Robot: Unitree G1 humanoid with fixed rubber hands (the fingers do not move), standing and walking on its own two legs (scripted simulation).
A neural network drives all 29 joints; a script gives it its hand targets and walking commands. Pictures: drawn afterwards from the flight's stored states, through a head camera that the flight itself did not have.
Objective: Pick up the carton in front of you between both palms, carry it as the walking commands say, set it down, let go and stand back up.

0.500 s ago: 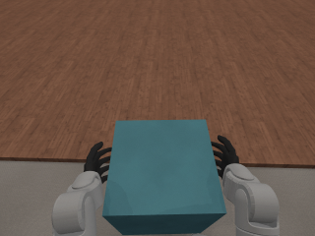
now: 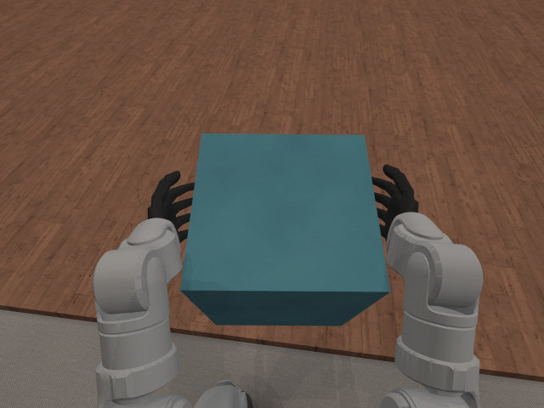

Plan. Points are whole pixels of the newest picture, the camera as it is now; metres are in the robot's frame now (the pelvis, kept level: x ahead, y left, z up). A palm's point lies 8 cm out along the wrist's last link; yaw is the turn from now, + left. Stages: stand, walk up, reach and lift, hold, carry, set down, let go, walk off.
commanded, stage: carry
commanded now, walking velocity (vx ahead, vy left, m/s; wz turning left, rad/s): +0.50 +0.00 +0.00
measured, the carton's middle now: (280, 242) +0.32 +0.01 +0.08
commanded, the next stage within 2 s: none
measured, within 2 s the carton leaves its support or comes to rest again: neither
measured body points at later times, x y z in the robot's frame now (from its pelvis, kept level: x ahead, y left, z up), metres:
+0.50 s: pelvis +0.34 +0.03 -0.01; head +0.41 +0.04 +0.44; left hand +0.70 +0.17 +0.11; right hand +0.69 -0.14 +0.12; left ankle +0.22 +0.09 -0.74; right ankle +0.48 -0.09 -0.65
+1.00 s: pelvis +0.69 +0.03 +0.04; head +0.71 +0.02 +0.49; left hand +1.04 +0.19 +0.20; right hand +1.05 -0.12 +0.20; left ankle +0.83 +0.13 -0.67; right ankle +0.56 -0.06 -0.69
